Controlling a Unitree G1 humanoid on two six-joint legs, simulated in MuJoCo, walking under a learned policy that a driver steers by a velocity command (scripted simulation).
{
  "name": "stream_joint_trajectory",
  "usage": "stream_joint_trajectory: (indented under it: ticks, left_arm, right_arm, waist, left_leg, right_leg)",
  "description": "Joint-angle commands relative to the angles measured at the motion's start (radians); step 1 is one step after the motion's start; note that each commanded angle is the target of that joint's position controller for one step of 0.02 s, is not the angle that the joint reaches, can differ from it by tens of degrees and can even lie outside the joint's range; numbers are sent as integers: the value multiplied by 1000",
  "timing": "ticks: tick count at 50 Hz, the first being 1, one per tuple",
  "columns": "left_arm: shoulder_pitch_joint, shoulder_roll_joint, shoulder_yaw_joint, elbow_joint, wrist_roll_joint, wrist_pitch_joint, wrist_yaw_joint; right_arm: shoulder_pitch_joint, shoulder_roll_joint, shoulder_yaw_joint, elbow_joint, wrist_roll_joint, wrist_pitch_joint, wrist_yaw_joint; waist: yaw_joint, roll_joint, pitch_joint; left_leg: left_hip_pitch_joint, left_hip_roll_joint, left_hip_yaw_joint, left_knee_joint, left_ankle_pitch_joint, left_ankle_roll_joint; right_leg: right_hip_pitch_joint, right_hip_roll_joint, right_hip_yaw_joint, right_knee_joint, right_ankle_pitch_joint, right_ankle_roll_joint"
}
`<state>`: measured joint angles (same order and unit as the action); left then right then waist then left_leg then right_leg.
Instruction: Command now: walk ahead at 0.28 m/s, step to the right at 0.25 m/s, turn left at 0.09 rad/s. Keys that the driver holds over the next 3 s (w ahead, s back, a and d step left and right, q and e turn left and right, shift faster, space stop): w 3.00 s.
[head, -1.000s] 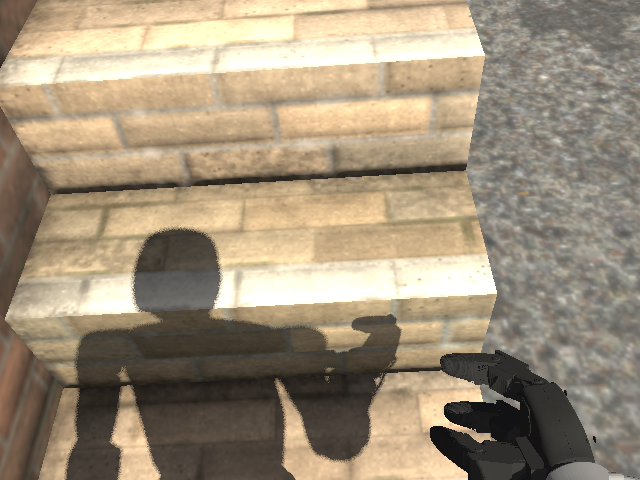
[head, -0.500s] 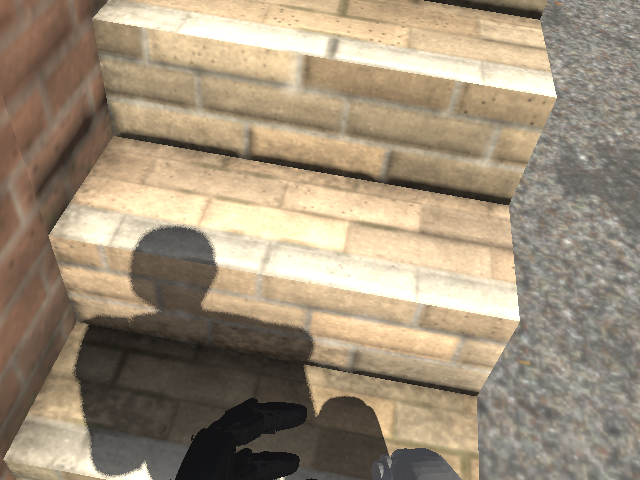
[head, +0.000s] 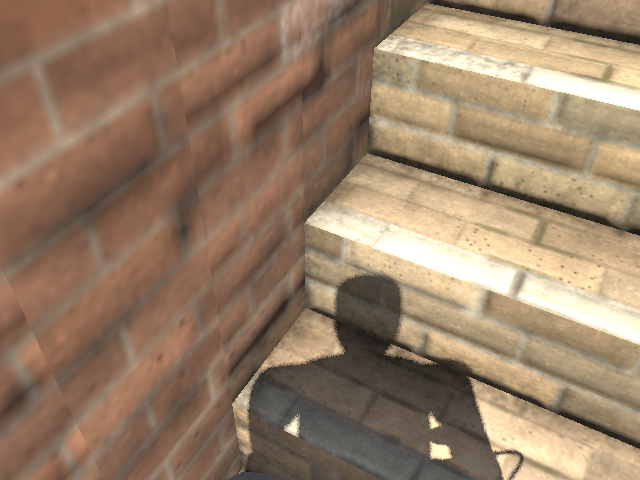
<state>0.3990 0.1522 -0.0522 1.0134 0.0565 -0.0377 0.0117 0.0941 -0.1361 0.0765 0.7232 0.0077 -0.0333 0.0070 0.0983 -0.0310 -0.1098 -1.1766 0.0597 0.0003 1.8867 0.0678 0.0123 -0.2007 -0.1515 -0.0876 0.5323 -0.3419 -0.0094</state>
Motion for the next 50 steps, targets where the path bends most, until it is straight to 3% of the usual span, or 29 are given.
stream_joint_trajectory:
  ticks: [1, 3, 5, 6, 7, 8, 9, 10, 12, 14, 17, 20, 23, 25, 26, 27, 28, 29, 30, 31, 32, 33, 35, 36, 37, 40, 42, 46, 50]
  left_arm:
    - [-282, 218, 49, -167, -29, 5, 7]
    - [-267, 251, 56, -135, -11, 10, 3]
    - [-191, 214, 36, -149, -49, 73, -1]
    - [-205, 135, 5, -216, -29, 69, 8]
    - [-216, -2, -24, -265, -29, 33, -13]
    - [60, -95, -12, -108, -73, 3, -30]
    - [55, -26, 11, -118, -90, -20, -44]
    - [-59, -3, 24, -166, -89, -20, -41]
    - [-323, 78, 29, -301, -37, 19, -35]
    - [-370, 100, 36, -384, -26, 37, -53]
    - [-346, 70, 21, -439, -40, 59, -50]
    - [-438, 25, 4, -552, -59, 72, -49]
    - [-547, 30, -30, -621, -103, 79, -56]
    - [-584, -33, -81, -688, -94, 72, -58]
    - [-648, -69, -105, -709, -87, 76, -59]
    - [-599, -94, -103, -679, -74, 88, -61]
    - [-471, -64, -77, -631, -35, 88, -67]
    - [-353, -4, -49, -608, -19, 76, -69]
    - [-287, 42, -33, -583, -6, 72, -75]
    - [-264, 43, -29, -575, -16, 81, -54]
    - [-304, 72, -23, -590, -23, 85, -44]
    - [-223, 118, -5, -550, -17, 89, -27]
    - [-47, 273, 52, -474, 27, 63, -20]
    - [-67, 299, 62, -453, 4, 26, -12]
    - [-145, 281, 62, -434, -27, 1, -2]
    - [-321, 91, 25, -362, -56, 34, -6]
    - [-310, 38, 11, -328, -36, 45, -8]
    - [-216, 106, 16, -349, -8, 16, 20]
    - [-126, 160, 22, -391, -31, 9, 33]
  right_arm:
    - [-5, -138, -35, 3, -16, 13, -25]
    - [105, -172, -77, 70, 3, 42, -43]
    - [205, -208, -96, 98, -29, 24, -27]
    - [310, -241, -99, 181, -49, 12, -12]
    - [476, -279, -95, 246, -81, -6, -31]
    - [581, -261, -81, 247, -131, -32, -37]
    - [554, -283, -90, 220, -107, -28, -28]
    - [480, -309, -111, 227, -73, -11, -36]
    - [334, -252, -110, 216, -41, -2, -87]
    - [324, -175, -85, 197, -64, -10, -126]
    - [417, -203, -91, 173, -64, 7, -158]
    - [415, -204, -86, 157, -68, 1, -156]
    - [280, -210, -79, 74, -55, 20, -136]
    - [243, -272, -106, 65, -14, 35, -130]
    - [399, -316, -135, 112, 25, 59, -119]
    - [522, -331, -157, 161, 29, 82, -107]
    - [555, -339, -171, 188, 0, 79, -85]
    - [490, -323, -161, 181, -15, 79, -72]
    - [457, -316, -161, 157, -8, 71, -48]
    - [414, -336, -168, 130, -8, 70, -54]
    - [397, -249, -145, 120, -12, 76, -56]
    - [294, -253, -140, 86, 7, 80, -65]
    - [17, -221, -134, -50, 31, 65, -62]
    - [-113, -167, -127, -126, 7, 42, -38]
    - [-156, -99, -101, -161, -14, 20, -15]
    - [82, -113, -90, -125, -33, 9, -7]
    - [155, -140, -87, -99, -44, 7, -10]
    - [132, -106, -59, -128, -2, -18, -20]
    - [69, -131, -61, -159, -5, -25, -28]
  waist:
    - [-104, -133, 111]
    - [-147, -181, 58]
    - [-200, -115, 131]
    - [-184, 13, 91]
    - [-153, 295, -22]
    - [-114, 361, -246]
    - [-116, 280, -279]
    - [-95, 209, -170]
    - [-100, 123, 26]
    - [-77, 140, 47]
    - [-84, 178, 75]
    - [-75, 161, 88]
    - [-72, 166, 126]
    - [-27, 246, 136]
    - [-103, 258, 101]
    - [-136, 284, 97]
    - [-124, 263, 62]
    - [-51, 298, 18]
    - [-25, 248, -30]
    - [1, 172, -35]
    - [-35, 74, -30]
    - [23, -34, -28]
    - [130, -421, -46]
    - [108, -425, -32]
    - [44, -343, 36]
    - [-132, -170, 157]
    - [-126, -144, 175]
    - [-77, -50, 173]
    - [-25, -39, 95]
  left_leg:
    - [607, 94, 125, -629, -9, -9]
    - [804, 81, 131, -897, 9, 0]
    - [849, -5, 146, -1449, -81, 20]
    - [1028, 40, 83, -1447, 396, -16]
    - [1263, 238, -174, -1287, 1483, -15]
    - [1351, 396, -428, -1264, 1823, 139]
    - [1332, 408, -569, -1403, 1310, 228]
    - [1324, 369, -500, -1458, 790, 269]
    - [1211, 302, -305, -1427, 500, 214]
    - [1146, 285, -227, -1420, 502, 170]
    - [1169, 365, -183, -1517, 428, 187]
    - [1131, 386, -94, -1589, 207, 169]
    - [883, 264, 98, -1766, -82, 135]
    - [771, 270, 165, -1959, -30, 140]
    - [838, 253, 175, -2034, -127, 175]
    - [929, 303, 143, -2035, -87, 189]
    - [1007, 361, 147, -2029, 109, 226]
    - [1106, 343, 174, -1906, 474, 224]
    - [1148, 296, 182, -1753, 676, 216]
    - [1125, 259, 205, -1664, 565, 224]
    - [1023, 226, 207, -1616, 427, 242]
    - [891, 191, 206, -1503, 168, 251]
    - [496, 68, 26, -850, -450, 248]
    - [327, 9, -202, -492, -426, 260]
    - [239, -34, -259, -237, -326, 228]
    - [362, -63, -107, -74, -329, 93]
    - [409, -99, -45, -15, -275, 52]
    - [273, -99, -98, -73, -205, 26]
    - [300, -68, -79, -337, -167, 5]
  right_leg:
    - [-321, -97, 9, -377, -69, -154]
    - [-154, -101, 36, -303, 46, -174]
    - [57, 6, 15, 75, 511, -113]
    - [-102, 51, -1, 376, 262, -68]
    - [-386, 208, 70, 887, -113, 10]
    - [-469, 328, 403, 1415, -174, 72]
    - [-581, 365, 415, 1688, -105, 112]
    - [-713, 339, 360, 1744, -15, 117]
    - [-770, 283, 341, 1666, 116, 112]
    - [-725, 291, 366, 1715, 150, 82]
    - [-872, 280, 345, 1911, 32, 56]
    - [-1042, 195, 336, 2058, -11, 50]
    - [-876, 114, 205, 1611, 15, 71]
    - [-576, 27, 171, 1067, -98, 21]
    - [-456, 83, 9, 851, -439, -4]
    - [-395, 119, -29, 862, -533, -22]
    - [-374, 166, -115, 985, -504, -33]
    - [-383, 188, -14, 941, -565, -70]
    - [-451, 183, 113, 841, -545, -129]
    - [-506, 169, 242, 751, -643, -171]
    - [-472, 149, 319, 639, -742, -197]
    - [-420, 97, 450, 467, -785, -236]
    - [-258, -6, 932, -78, -968, -330]
    - [-243, -33, 1164, -202, -1033, -299]
    - [-305, -56, 1167, -198, -891, -239]
    - [-573, 32, 727, 1, -716, -153]
    - [-613, 64, 620, 34, -521, -178]
    - [-388, -13, 682, 36, -335, -267]
    - [-193, -42, 616, 5, -231, -269]
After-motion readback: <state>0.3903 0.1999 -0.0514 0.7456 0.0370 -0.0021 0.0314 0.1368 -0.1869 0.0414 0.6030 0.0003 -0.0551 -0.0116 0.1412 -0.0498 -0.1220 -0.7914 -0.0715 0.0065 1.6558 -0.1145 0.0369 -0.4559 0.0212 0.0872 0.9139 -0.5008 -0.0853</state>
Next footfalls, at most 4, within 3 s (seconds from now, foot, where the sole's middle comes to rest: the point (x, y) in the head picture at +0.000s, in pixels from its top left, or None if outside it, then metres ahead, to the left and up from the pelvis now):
0.12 left None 0.15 0.18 -0.77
0.58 right None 0.18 -0.21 -0.57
1.18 left None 0.26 0.13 -0.57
1.72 right None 0.31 -0.27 -0.36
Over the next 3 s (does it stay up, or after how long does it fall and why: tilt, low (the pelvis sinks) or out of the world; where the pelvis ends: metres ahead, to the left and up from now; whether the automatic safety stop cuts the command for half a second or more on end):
stays up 0.37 -0.03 0.37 its command is cut before an obstacle from the start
